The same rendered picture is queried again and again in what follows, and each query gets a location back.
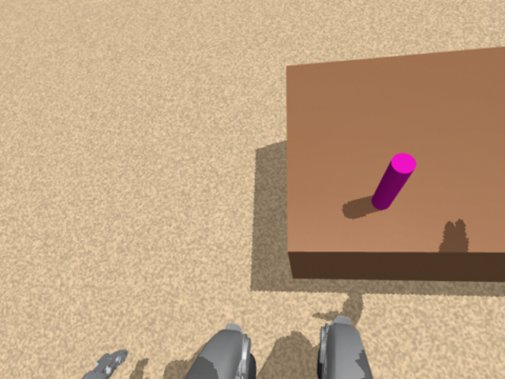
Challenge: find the left robot hand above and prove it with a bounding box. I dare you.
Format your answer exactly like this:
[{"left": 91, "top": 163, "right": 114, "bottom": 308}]
[{"left": 81, "top": 349, "right": 128, "bottom": 379}]

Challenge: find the can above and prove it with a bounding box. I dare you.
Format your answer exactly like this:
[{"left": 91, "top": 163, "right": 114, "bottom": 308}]
[{"left": 372, "top": 153, "right": 416, "bottom": 210}]

